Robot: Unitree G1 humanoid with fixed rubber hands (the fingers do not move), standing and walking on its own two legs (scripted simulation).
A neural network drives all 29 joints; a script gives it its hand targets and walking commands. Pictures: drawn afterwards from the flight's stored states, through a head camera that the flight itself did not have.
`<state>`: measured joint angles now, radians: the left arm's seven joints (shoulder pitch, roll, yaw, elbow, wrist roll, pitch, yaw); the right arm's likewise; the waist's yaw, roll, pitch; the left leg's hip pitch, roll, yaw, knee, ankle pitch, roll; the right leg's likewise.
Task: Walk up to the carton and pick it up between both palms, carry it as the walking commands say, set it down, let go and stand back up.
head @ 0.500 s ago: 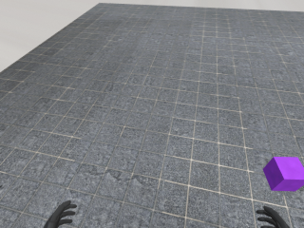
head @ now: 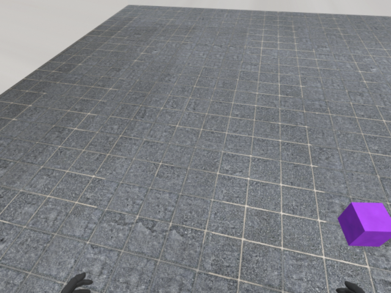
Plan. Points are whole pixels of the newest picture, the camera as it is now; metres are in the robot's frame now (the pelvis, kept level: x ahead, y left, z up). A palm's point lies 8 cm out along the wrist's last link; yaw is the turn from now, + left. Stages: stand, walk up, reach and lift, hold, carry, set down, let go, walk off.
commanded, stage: stand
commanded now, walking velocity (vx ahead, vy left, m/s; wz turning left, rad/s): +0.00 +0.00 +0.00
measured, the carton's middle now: (365, 224) +0.62 -0.80 -0.69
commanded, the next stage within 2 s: walk up in 0.14 s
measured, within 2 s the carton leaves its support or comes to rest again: neither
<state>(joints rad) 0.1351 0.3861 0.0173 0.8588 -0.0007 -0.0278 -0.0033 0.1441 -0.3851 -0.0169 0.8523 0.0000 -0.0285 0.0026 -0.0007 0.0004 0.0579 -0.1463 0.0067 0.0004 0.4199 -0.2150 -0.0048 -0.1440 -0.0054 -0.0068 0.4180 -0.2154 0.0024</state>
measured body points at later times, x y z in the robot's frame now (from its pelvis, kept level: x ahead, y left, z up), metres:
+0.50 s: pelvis +0.01 -0.02 +0.00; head +0.02 -0.03 +0.45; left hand +0.16 +0.29 -0.09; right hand +0.08 -0.38 -0.08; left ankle +0.01 +0.12 -0.74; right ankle +0.02 -0.17 -0.70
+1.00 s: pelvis +0.12 -0.13 -0.03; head +0.12 -0.12 +0.42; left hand +0.42 +0.07 -0.08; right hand +0.03 -0.48 -0.06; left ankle +0.21 -0.04 -0.74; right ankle +0.06 -0.25 -0.69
